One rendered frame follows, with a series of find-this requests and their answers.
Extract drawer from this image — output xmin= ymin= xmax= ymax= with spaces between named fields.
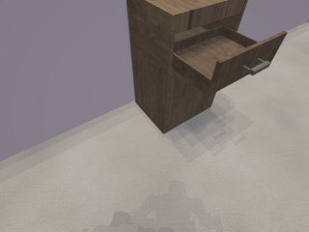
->
xmin=172 ymin=25 xmax=288 ymax=95

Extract cabinet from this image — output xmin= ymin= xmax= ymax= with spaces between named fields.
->
xmin=126 ymin=0 xmax=248 ymax=134

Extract handle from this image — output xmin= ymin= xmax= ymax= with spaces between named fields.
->
xmin=242 ymin=58 xmax=271 ymax=75

